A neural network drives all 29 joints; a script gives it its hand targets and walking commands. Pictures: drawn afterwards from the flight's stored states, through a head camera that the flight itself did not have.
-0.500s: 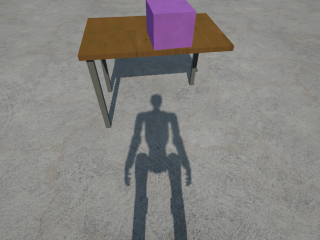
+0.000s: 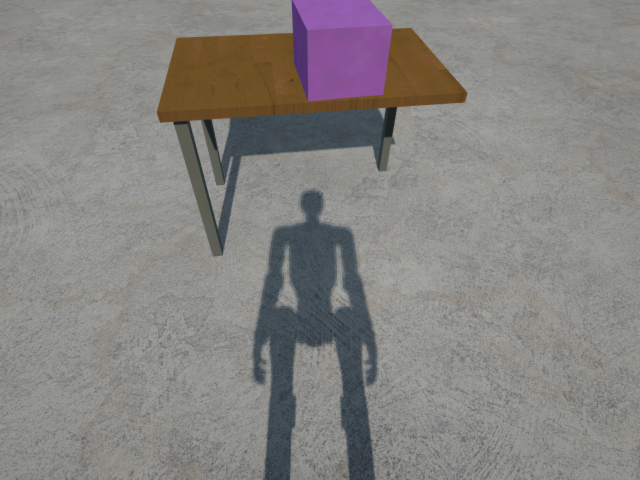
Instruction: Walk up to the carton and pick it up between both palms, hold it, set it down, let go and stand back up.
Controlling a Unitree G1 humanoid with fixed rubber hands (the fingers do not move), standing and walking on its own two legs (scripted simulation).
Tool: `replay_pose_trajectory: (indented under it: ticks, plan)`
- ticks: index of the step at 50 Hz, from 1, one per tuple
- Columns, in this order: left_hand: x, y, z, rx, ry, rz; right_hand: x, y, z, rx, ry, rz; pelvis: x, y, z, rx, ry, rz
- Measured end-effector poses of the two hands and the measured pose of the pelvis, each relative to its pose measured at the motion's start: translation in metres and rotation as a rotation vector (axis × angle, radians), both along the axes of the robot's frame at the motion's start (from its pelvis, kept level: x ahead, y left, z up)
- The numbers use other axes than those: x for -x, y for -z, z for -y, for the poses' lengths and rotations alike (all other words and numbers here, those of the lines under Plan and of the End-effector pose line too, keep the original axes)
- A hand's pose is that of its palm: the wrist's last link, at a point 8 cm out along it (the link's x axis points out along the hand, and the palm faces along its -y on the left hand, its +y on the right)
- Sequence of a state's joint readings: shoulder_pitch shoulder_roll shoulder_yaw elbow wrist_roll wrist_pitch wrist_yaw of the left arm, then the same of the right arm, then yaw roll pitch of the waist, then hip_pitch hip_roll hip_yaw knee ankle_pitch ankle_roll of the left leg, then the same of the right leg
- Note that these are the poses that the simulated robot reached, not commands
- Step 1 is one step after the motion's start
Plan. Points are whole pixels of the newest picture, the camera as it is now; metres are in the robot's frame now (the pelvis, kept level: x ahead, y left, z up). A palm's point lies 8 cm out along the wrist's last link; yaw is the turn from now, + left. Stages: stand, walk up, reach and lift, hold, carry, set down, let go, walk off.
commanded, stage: stand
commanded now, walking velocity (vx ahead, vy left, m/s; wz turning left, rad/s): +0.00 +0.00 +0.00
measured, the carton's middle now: (337, 46) +1.31 -0.03 +0.01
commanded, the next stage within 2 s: walk up in 0.46 s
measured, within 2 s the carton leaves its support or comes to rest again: neither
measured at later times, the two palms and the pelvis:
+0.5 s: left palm out of the picture -0.04 +0.19 -0.15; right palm out of the picture -0.03 -0.19 -0.15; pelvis +0.00 +0.00 +0.00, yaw +0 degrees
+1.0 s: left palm out of the picture +0.11 +0.18 -0.12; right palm out of the picture +0.03 -0.28 -0.17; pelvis +0.06 -0.05 -0.02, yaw -2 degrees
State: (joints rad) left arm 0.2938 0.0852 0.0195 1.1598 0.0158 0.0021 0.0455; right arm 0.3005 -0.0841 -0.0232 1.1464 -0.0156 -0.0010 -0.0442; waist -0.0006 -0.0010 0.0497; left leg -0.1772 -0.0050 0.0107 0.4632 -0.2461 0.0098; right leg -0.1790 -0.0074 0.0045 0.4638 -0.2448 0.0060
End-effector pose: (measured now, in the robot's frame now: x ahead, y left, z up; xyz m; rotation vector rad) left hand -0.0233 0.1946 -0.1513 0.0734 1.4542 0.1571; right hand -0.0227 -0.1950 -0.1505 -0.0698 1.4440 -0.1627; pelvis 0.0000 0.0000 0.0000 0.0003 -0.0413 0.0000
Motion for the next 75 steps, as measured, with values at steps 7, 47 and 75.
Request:
replay_pose_trajectory:
  ticks: [7, 47, 75]
  plan:
    - [0.005, 0.000, 0.001, 0.003, 0.000, -0.009, 0.004, 0.000, -0.002, -0.004, 0.000, -0.008, 0.002, 0.000, -0.001, 0.000, 0.000, -0.001]
    - [-0.125, -0.030, 0.002, -0.096, 0.118, 0.372, -0.017, 0.007, 0.058, 0.006, 0.090, 0.089, -0.043, 0.010, 0.042, -0.027, 0.052, -0.028]
    - [-0.255, 0.008, 0.016, -0.034, -0.041, 0.054, -0.479, -0.018, 0.019, -0.010, -0.184, 0.622, -0.293, 0.036, 0.031, -0.007, 0.035, -0.052]
